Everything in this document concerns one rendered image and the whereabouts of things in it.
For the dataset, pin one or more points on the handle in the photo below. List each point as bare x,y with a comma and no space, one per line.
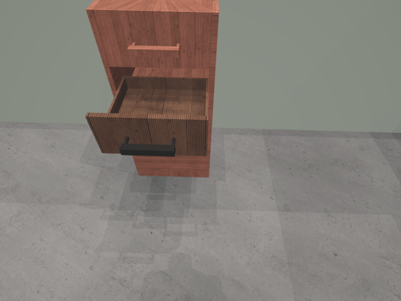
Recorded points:
147,149
154,51

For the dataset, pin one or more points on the drawer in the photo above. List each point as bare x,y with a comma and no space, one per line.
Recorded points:
153,110

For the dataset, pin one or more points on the cabinet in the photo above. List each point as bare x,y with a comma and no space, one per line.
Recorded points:
190,24

